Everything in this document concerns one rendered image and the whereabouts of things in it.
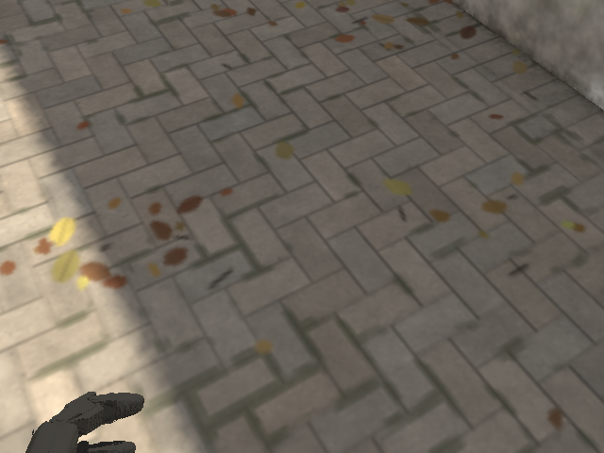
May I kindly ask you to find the left robot hand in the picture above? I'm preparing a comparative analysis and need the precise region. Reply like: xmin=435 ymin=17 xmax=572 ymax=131
xmin=25 ymin=392 xmax=144 ymax=453

